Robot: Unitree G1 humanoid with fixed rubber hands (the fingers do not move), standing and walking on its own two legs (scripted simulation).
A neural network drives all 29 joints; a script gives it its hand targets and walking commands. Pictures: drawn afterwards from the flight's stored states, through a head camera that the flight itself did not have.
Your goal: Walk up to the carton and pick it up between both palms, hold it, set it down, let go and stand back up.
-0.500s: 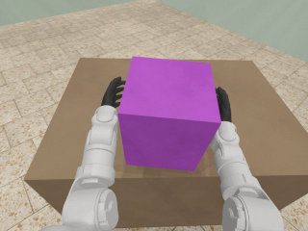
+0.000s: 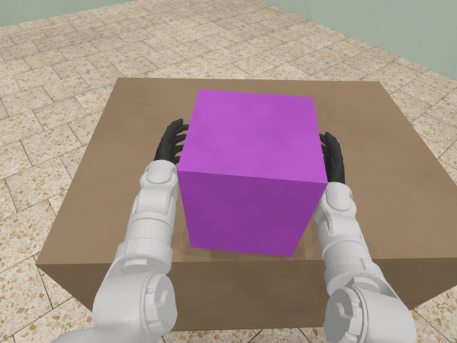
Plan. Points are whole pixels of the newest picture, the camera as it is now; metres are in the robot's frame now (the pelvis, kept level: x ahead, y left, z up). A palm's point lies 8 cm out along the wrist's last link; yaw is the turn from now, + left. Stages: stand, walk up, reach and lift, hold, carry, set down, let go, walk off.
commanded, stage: set down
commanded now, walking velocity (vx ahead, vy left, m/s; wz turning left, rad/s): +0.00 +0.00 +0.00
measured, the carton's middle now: (247, 177) +0.41 -0.03 +0.06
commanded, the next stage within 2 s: none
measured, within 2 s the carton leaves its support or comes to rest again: rests again in 1.46 s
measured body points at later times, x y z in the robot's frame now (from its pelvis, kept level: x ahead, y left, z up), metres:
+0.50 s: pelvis +0.01 +0.00 +0.00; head +0.04 +0.01 +0.45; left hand +0.43 +0.12 +0.08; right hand +0.40 -0.18 +0.07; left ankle -0.02 +0.11 -0.75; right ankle +0.00 -0.11 -0.75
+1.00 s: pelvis +0.00 +0.00 +0.00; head +0.04 +0.00 +0.45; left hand +0.42 +0.12 +0.06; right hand +0.39 -0.19 +0.06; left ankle -0.02 +0.11 -0.75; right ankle +0.00 -0.11 -0.75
